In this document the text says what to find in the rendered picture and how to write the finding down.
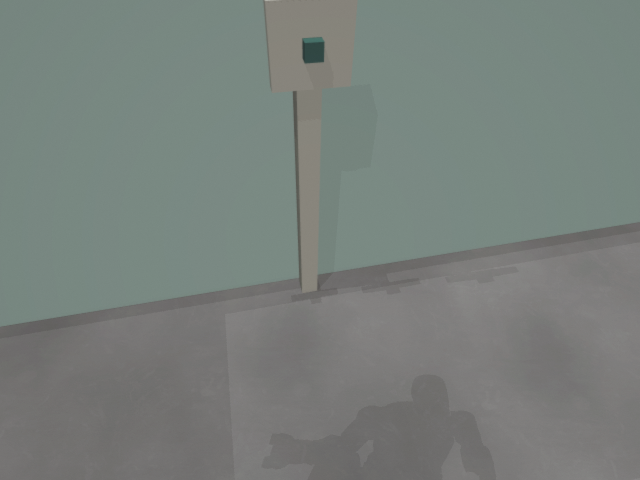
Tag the button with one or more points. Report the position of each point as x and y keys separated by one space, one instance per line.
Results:
x=313 y=50

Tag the panel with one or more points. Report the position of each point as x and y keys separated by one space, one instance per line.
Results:
x=286 y=23

